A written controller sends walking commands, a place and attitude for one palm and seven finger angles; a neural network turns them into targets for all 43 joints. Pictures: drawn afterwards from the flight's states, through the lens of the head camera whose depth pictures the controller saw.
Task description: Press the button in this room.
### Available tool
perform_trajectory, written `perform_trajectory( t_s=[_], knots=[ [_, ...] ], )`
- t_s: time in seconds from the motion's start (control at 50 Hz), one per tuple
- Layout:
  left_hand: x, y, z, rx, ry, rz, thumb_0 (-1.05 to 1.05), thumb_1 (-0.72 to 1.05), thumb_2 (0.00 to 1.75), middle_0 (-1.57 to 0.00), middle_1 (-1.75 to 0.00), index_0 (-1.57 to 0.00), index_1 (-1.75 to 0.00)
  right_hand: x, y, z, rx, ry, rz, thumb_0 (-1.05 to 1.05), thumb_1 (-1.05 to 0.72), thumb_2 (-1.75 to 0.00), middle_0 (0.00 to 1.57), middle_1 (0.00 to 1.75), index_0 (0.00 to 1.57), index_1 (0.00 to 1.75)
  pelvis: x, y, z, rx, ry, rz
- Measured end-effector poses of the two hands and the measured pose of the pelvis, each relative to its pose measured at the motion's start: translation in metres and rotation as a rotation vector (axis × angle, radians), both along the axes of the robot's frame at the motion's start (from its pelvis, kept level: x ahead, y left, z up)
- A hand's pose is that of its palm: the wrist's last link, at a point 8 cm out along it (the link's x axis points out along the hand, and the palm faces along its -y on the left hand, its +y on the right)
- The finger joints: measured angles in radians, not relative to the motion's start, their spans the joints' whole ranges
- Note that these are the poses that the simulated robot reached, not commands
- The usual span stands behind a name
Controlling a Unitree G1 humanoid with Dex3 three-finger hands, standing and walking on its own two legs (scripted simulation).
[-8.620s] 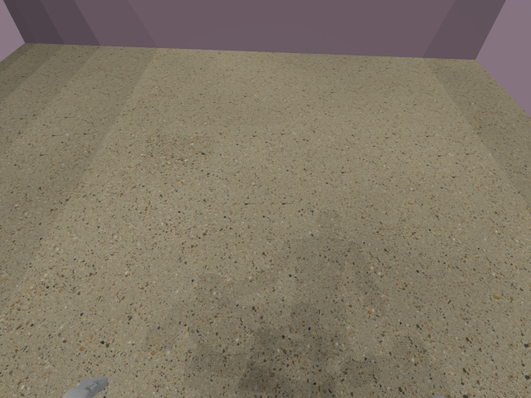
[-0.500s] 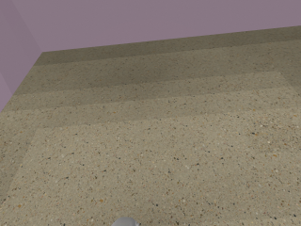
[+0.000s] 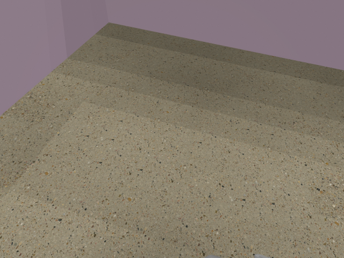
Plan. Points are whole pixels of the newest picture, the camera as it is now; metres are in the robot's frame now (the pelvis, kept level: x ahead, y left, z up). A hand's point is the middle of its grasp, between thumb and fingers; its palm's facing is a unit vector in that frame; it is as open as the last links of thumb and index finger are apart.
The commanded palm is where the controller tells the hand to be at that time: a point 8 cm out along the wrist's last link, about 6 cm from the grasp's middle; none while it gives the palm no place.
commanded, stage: turn or walk to find it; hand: left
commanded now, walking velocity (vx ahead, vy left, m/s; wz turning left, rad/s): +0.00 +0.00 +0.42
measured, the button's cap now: out of the picture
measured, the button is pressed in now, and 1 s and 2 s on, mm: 0 0 0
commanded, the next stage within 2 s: none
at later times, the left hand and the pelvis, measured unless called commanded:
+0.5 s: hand out of the picture +0.02 +0.13 -0.14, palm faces +0.20 -0.94 -0.29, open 7.4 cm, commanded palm none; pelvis -0.03 -0.07 +0.00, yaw +12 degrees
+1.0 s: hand out of the picture -0.16 +0.17 -0.18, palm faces +0.46 -0.86 -0.23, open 7.4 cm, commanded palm none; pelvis -0.09 -0.03 +0.00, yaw +25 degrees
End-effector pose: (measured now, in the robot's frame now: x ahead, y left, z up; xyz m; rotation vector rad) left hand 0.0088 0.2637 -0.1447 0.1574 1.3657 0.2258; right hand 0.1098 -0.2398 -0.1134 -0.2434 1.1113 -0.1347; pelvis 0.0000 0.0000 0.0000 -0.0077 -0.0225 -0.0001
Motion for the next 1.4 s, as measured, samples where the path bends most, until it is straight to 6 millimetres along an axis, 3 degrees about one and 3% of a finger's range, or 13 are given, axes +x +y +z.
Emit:
perform_trajectory(
  t_s=[0.16,0.28,0.34,0.5,0.64,0.74,0.86,0.96,1.06,1.16,1.28,1.4],
  knots=[
    [0.028,-0.007,0.016,0.028,-0.124,-0.001,0.00,0.91,0.90,-0.20,-0.30,-0.20,-0.30,-0.024,0.001,-0.011,0.047,0.050,0.011,0.00,-0.91,-0.90,0.21,0.30,0.20,0.30,-0.009,-0.009,0.003,0.011,0.004,0.055],
    [0.047,-0.036,0.027,0.063,-0.208,-0.018,0.00,0.91,0.90,-0.20,-0.30,-0.20,-0.30,-0.058,-0.026,-0.036,0.081,0.140,-0.004,0.00,-0.91,-0.90,0.21,0.30,0.20,0.30,-0.018,-0.035,-0.004,0.031,0.017,0.101],
    [0.044,-0.054,0.032,0.085,-0.243,-0.020,0.00,0.91,0.90,-0.20,-0.30,-0.20,-0.30,-0.071,-0.045,-0.049,0.094,0.181,-0.008,0.00,-0.91,-0.90,0.21,0.30,0.20,0.30,-0.023,-0.049,-0.009,0.030,0.009,0.132],
    [-0.004,-0.086,0.043,0.081,-0.209,0.078,0.00,0.90,0.90,-0.21,-0.30,-0.20,-0.30,-0.079,-0.077,-0.042,0.078,0.244,0.049,0.01,-0.91,-0.90,0.20,0.30,0.20,0.30,-0.031,-0.070,0.004,0.060,-0.004,0.219],
    [-0.056,-0.094,0.033,0.063,-0.152,0.187,0.00,0.91,0.90,-0.21,-0.30,-0.20,-0.30,-0.069,-0.079,-0.036,0.038,0.273,0.134,0.01,-0.91,-0.90,0.20,0.30,0.20,0.30,-0.040,-0.074,0.004,0.051,0.003,0.287],
    [-0.104,-0.089,0.020,0.041,-0.092,0.267,0.00,0.91,0.90,-0.21,-0.30,-0.20,-0.30,-0.043,-0.058,-0.030,0.012,0.232,0.222,0.01,-0.91,-0.90,0.20,0.30,0.20,0.30,-0.051,-0.066,0.001,0.036,0.007,0.335],
    [-0.165,-0.070,-0.008,0.004,-0.030,0.370,0.00,0.91,0.90,-0.21,-0.30,-0.20,-0.30,-0.007,-0.009,-0.020,-0.015,0.093,0.343,0.01,-0.91,-0.90,0.20,0.30,0.20,0.30,-0.071,-0.045,-0.012,0.001,0.005,0.396],
    [-0.193,-0.056,-0.011,-0.015,0.015,0.414,0.01,0.91,0.90,-0.20,-0.30,-0.20,-0.30,-0.003,0.024,-0.003,-0.014,0.021,0.400,0.00,-0.91,-0.90,0.20,0.30,0.20,0.30,-0.083,-0.033,-0.006,-0.003,-0.008,0.417],
    [-0.191,-0.045,0.002,-0.006,-0.045,0.434,0.01,0.91,0.90,-0.20,-0.30,-0.20,-0.30,-0.011,0.039,0.003,-0.008,0.033,0.433,0.00,-0.91,-0.90,0.20,0.30,0.20,0.30,-0.091,-0.027,0.004,-0.018,-0.004,0.455],
    [-0.181,-0.040,0.010,0.024,-0.094,0.437,0.00,0.91,0.90,-0.20,-0.30,-0.20,-0.30,-0.025,0.036,-0.002,0.008,0.060,0.432,0.00,-0.91,-0.90,0.21,0.30,0.20,0.30,-0.095,-0.031,0.006,-0.011,0.005,0.482],
    [-0.157,-0.047,0.019,0.060,-0.151,0.425,0.00,0.91,0.90,-0.20,-0.30,-0.20,-0.30,-0.047,0.009,-0.017,0.016,0.135,0.418,0.00,-0.91,-0.90,0.21,0.30,0.20,0.30,-0.096,-0.047,0.003,-0.002,0.016,0.526],
    [-0.139,-0.074,0.027,0.115,-0.227,0.426,0.00,0.91,0.90,-0.20,-0.30,-0.20,-0.30,-0.059,-0.031,-0.043,0.027,0.226,0.419,0.00,-0.91,-0.90,0.21,0.30,0.20,0.30,-0.094,-0.077,-0.007,0.013,0.028,0.577]
  ],
)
